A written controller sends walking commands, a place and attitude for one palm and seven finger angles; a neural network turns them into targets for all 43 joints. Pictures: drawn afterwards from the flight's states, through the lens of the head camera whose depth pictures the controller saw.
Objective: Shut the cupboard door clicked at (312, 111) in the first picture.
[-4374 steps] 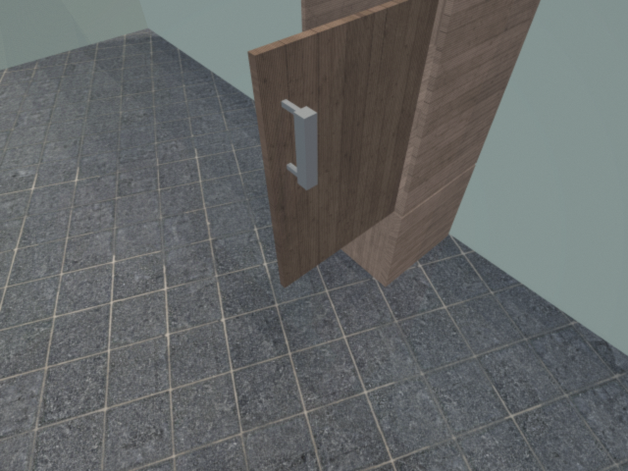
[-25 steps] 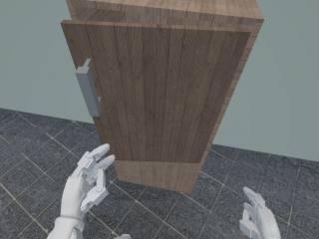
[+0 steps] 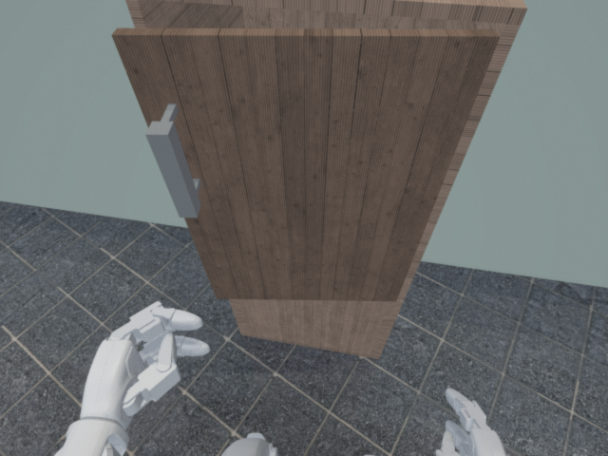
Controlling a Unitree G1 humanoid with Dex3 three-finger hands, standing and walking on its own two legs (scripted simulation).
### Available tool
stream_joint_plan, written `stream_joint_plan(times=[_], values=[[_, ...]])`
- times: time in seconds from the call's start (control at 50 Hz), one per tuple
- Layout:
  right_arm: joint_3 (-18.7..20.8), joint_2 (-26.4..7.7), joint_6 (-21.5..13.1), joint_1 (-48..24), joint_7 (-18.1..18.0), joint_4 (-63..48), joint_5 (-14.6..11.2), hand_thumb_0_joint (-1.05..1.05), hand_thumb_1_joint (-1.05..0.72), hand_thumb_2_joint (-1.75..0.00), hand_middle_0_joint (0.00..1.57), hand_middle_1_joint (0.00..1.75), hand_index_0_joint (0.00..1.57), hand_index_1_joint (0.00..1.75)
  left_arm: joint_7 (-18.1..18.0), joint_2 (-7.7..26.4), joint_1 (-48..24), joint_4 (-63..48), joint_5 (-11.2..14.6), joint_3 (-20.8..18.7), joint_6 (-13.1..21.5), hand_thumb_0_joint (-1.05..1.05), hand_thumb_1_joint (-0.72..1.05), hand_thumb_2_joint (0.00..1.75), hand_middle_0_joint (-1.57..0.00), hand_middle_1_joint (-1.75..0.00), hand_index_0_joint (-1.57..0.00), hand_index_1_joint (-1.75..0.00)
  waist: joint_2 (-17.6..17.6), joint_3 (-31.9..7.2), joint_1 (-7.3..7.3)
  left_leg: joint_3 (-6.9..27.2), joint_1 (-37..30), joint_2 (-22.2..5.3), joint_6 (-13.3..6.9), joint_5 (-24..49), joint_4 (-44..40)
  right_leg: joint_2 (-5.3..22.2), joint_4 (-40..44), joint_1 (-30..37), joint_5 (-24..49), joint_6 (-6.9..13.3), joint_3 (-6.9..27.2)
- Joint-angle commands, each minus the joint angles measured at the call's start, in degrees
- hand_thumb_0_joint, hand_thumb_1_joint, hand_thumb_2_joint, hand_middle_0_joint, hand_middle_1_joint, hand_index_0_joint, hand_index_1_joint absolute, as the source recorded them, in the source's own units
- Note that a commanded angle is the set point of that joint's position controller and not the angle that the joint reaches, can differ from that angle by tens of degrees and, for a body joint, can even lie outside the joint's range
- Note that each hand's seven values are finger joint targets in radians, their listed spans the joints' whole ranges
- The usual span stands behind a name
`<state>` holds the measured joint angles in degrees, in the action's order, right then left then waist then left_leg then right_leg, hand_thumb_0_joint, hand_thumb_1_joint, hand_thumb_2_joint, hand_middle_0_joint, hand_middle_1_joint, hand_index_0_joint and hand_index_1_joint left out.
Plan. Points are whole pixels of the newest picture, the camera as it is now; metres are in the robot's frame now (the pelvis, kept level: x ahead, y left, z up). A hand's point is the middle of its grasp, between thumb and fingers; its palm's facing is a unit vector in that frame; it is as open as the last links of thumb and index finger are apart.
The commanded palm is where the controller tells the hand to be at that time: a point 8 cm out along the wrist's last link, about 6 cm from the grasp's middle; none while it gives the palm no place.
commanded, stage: raise the hand and make a fist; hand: left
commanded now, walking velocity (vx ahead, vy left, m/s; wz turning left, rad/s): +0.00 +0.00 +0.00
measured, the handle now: (181, 162) +0.45 +0.19 +0.15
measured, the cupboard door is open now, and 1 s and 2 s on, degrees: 9 9 9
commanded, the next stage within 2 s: bring the fist close to the handle in 1.08 s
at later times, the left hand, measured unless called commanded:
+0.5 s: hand (117, 321) +0.23 +0.20 +0.14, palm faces +0.09 -0.99 -0.06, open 3.1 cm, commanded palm +0.20 +0.25 +0.13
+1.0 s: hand (133, 323) +0.23 +0.19 +0.13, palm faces +0.04 -1.00 -0.06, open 3.1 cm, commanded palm +0.20 +0.24 +0.15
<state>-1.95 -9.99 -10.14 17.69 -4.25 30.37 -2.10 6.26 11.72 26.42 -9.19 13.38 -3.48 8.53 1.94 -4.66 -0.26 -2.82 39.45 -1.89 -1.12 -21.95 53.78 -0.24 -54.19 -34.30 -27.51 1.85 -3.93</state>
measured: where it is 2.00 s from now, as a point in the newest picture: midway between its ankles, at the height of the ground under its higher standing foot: outside the picture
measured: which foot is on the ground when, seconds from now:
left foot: down 0.00-1.00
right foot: down 0.00-1.00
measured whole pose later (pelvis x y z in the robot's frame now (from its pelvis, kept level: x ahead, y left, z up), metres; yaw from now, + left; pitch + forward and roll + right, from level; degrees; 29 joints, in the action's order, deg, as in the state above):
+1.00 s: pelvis +0.01 -0.01 +0.04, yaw +1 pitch +0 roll +0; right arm -2.5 -14.4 -14.7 14.9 -4.7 33.4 -2.7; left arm 11.6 15.1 18.9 -9.4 15.9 -9.4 3.4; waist 2.0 -1.7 1.6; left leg -2.2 22.5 -1.1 -0.7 -16.0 38.4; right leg -0.4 -38.4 -17.2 -21.5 2.0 -4.5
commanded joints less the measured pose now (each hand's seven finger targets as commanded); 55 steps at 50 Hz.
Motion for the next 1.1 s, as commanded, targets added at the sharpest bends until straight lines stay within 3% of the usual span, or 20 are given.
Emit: stream_joint_plan(times=[0.0,0.04,0.08,0.12,0.2,0.3,0.36,0.42,0.46,0.52,0.58,0.6,0.68,0.76,0.8,0.84,0.9,0.92,0.98,1.08], values=[[3.0,-8.4,-5.5,-6.6,0.7,-9.3,1.3,0.0,-0.9,-0.9,0.2,0.3,0.2,0.3,-4.3,5.6,-3.8,-21.0,0.2,-5.8,14.6,0.0,0.9,0.9,-0.97,-1.14,-0.97,-1.14,0.9,-8.8,1.85,4.8,-11.3,1.0,-0.3,12.3,-7.4,-1.0,7.4,0.5,14.5,-0.6,-0.2],[3.2,-9.4,-6.5,-5.6,1.3,-8.1,1.3,0.0,-0.9,-0.9,0.2,0.3,0.2,0.3,-1.6,3.8,-2.9,-17.3,0.0,-2.1,17.2,0.0,0.9,0.9,-1.01,-1.18,-1.01,-1.18,1.1,-7.6,-0.26,4.9,-11.4,0.9,-0.3,11.0,-6.7,-0.9,7.7,-1.5,13.7,-0.9,0.2],[3.5,-10.5,-7.2,-4.9,1.2,-7.8,0.8,0.0,-0.9,-0.9,0.2,0.3,0.2,0.3,2.1,2.7,-1.9,-14.4,0.5,0.5,16.8,0.0,0.9,0.9,-1.04,-1.22,-1.04,-1.22,0.1,-6.8,-1.25,5.1,-10.8,1.0,-0.3,8.0,-7.0,-0.8,9.1,-1.9,10.8,-1.1,0.6],[3.9,-11.1,-7.4,-4.7,0.9,-8.5,-0.2,0.0,-0.9,-0.9,0.2,0.3,0.2,0.3,4.8,3.5,-0.6,-12.5,0.8,0.8,13.5,0.0,0.9,0.9,-1.08,-1.26,-1.08,-1.26,-0.2,-6.7,-0.87,5.1,-10.7,1.3,-0.4,5.3,-8.4,-0.4,11.3,-0.3,8.0,-1.2,1.3],[3.9,-10.8,-6.5,-6.0,-0.5,-9.1,-0.6,0.0,-0.9,-0.9,0.2,0.3,0.2,0.3,4.0,11.3,-1.9,-14.8,1.4,-8.5,7.5,0.0,0.9,0.9,-1.15,-1.34,-1.15,-1.34,-1.5,-9.4,2.2,5.0,-12.7,1.6,-0.6,5.7,-11.4,-0.2,13.5,5.0,7.7,-1.1,1.7],[2.7,-9.5,-6.1,-6.3,-0.4,-9.2,-0.2,0.0,-0.9,-0.9,0.2,0.3,0.2,0.3,-0.4,11.0,-8.3,-21.2,3.3,-12.5,9.1,0.0,0.9,0.9,-1.24,-1.44,-1.24,-1.44,1.1,-10.2,2.73,4.9,-17.7,1.3,-0.2,12.0,-12.9,-1.0,13.0,7.8,15.6,-0.6,0.0],[2.1,-9.9,-6.6,-6.2,0.4,-8.3,-0.2,0.0,-0.9,-0.9,0.2,0.3,0.2,0.3,1.3,7.3,-8.7,-17.9,3.6,-8.2,9.3,0.0,0.9,0.9,-1.3,-1.5,-1.3,-1.5,2.5,-7.1,1.07,4.8,-18.9,1.1,0.1,13.3,-13.2,-1.2,13.8,6.8,17.8,-0.7,-0.4],[1.9,-10.6,-6.6,-5.9,0.5,-7.8,-0.9,0.0,-0.9,-0.9,0.2,0.3,0.2,0.3,5.2,5.9,-8.3,-12.7,3.2,-4.4,5.3,0.0,0.9,0.9,-1.3,-1.5,-1.3,-1.5,1.0,-3.4,0.24,4.7,-18.0,1.1,-0.3,11.1,-14.3,-0.7,16.4,7.2,17.0,-1.1,0.4],[1.8,-11.0,-6.5,-6.3,0.0,-8.2,-1.2,0.0,-0.9,-0.9,0.2,0.3,0.2,0.3,7.4,7.5,-9.4,-11.5,3.3,-4.7,1.7,0.0,0.9,0.9,-1.3,-1.5,-1.3,-1.5,0.5,-2.5,0.83,4.8,-17.9,1.3,-0.4,9.4,-15.7,-0.5,18.2,8.4,15.4,-1.2,0.9],[1.6,-10.9,-5.9,-7.3,-0.7,-8.7,-1.2,0.0,-0.9,-0.9,0.2,0.3,0.2,0.3,7.6,11.2,-11.8,-13.4,3.6,-9.2,-1.6,0.0,0.9,0.9,-1.3,-1.5,-1.3,-1.5,-2.1,-5.0,1.79,4.5,-19.3,1.6,-0.8,10.6,-16.7,0.0,20.1,11.7,16.0,-1.5,1.8],[1.1,-10.1,-6.2,-8.8,-0.9,-8.5,-0.8,0.0,-0.9,-0.9,0.2,0.3,0.2,0.3,5.5,14.1,-18.2,-18.6,4.6,-14.5,-0.1,0.0,0.9,0.9,-1.3,-1.5,-1.3,-1.5,1.2,-7.6,2.58,4.5,-22.9,1.7,-0.4,12.2,-18.2,-0.4,20.2,13.0,16.6,-1.1,1.0],[1.0,-10.2,-6.3,-8.8,-0.9,-7.9,-0.5,0.0,-0.9,-0.9,0.2,0.3,0.2,0.3,4.3,16.2,-19.4,-19.1,4.9,-16.9,0.8,0.0,0.9,0.9,-1.3,-1.5,-1.3,-1.5,0.5,-7.7,2.78,4.5,-23.0,1.6,-0.4,12.7,-18.1,-0.5,20.5,13.8,16.8,-1.1,1.1],[0.6,-9.8,-7.5,-9.3,-0.3,-6.1,-0.9,0.0,-0.9,-0.9,0.2,0.3,0.2,0.3,4.3,10.6,-19.7,-14.7,5.6,-13.2,2.7,0.0,0.9,0.9,-1.3,-1.5,-1.3,-1.5,2.7,-5.0,2.0,4.5,-24.3,1.7,0.1,11.3,-19.5,-0.8,21.7,12.6,15.4,-0.9,0.6],[1.2,-10.8,-7.8,-8.7,-0.2,-6.0,-1.6,0.0,-0.9,-0.9,0.2,0.3,0.2,0.3,8.6,6.9,-13.7,-7.0,5.3,-7.2,-1.7,0.0,0.9,0.9,-1.3,-1.5,-1.3,-1.5,-0.8,-0.5,1.91,3.9,-21.8,1.9,-0.3,8.9,-19.9,0.1,24.1,12.4,14.0,-1.6,2.0],[1.7,-11.5,-7.6,-8.8,-0.4,-6.4,-1.8,0.0,-0.9,-0.9,0.2,0.3,0.2,0.3,9.5,9.6,-11.9,-6.3,4.8,-8.7,-3.9,0.0,0.9,0.9,-1.3,-1.5,-1.3,-1.5,-4.3,-0.9,2.37,3.7,-20.9,1.9,-0.6,9.4,-19.2,0.9,25.3,13.8,13.5,-2.1,4.1],[1.5,-11.2,-7.3,-9.5,-0.6,-7.4,-1.5,0.0,-0.9,-0.9,0.2,0.3,0.2,0.3,9.0,11.5,-14.7,-10.6,4.5,-10.8,-4.4,0.0,0.9,0.9,-1.3,-1.5,-1.3,-1.5,-3.3,-2.4,2.81,3.4,-21.7,2.2,-0.7,9.8,-19.7,1.0,25.2,14.2,12.7,-2.1,3.8],[1.5,-10.8,-7.6,-10.1,-0.9,-6.9,-0.7,0.0,-0.9,-0.9,0.2,0.3,0.2,0.3,5.3,16.1,-19.7,-16.0,4.3,-16.6,-1.1,0.0,0.9,0.9,-1.3,-1.5,-1.3,-1.5,-3.2,-3.8,3.02,3.7,-23.0,1.9,-0.6,9.9,-20.0,0.6,25.4,14.0,10.6,-1.9,3.7],[1.4,-10.1,-7.8,-10.5,-0.7,-7.0,-0.5,0.0,-0.9,-0.9,0.2,0.3,0.2,0.3,4.1,14.5,-21.2,-18.1,4.2,-16.0,0.7,0.0,0.9,0.9,-1.3,-1.5,-1.3,-1.5,-0.6,-5.7,3.04,3.5,-24.3,2.1,-0.6,10.3,-20.3,0.5,24.9,14.3,10.9,-1.7,3.4],[1.2,-9.7,-8.7,-9.4,0.1,-5.5,-0.4,0.0,-0.9,-0.9,0.2,0.3,0.2,0.3,2.2,11.7,-20.4,-17.7,3.7,-14.2,4.9,0.0,0.9,0.9,-1.3,-1.5,-1.3,-1.5,4.7,-4.9,2.41,3.6,-26.0,2.0,-0.1,11.4,-20.6,-0.4,22.8,13.3,14.0,-1.0,1.3],[1.7,-11.0,-8.8,-8.7,0.2,-5.0,-1.0,0.0,-0.9,-0.9,0.2,0.3,0.2,0.3,6.3,8.4,-15.1,-9.3,3.8,-8.6,2.0,0.0,0.9,0.9,-1.3,-1.5,-1.3,-1.5,0.3,-1.5,1.41,3.3,-23.1,2.1,-0.4,8.9,-20.0,0.2,24.7,12.8,13.4,-1.8,2.7]])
